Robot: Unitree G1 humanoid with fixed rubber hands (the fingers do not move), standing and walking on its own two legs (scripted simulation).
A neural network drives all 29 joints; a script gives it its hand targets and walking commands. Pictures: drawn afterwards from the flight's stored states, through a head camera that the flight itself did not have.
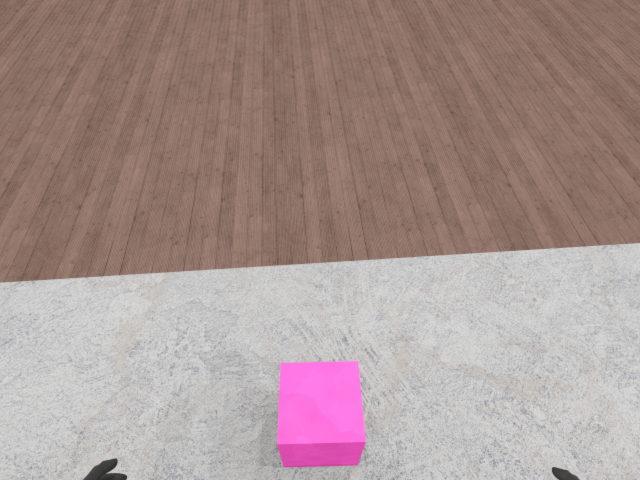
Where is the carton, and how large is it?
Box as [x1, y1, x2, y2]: [277, 361, 365, 467]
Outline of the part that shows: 357,361 281,363 277,445 284,467 357,464 365,442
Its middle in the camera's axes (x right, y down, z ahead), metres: +0.00 +0.49 +1.08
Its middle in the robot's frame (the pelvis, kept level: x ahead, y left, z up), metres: +0.40 +0.02 -0.66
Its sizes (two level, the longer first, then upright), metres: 0.210 0.200 0.250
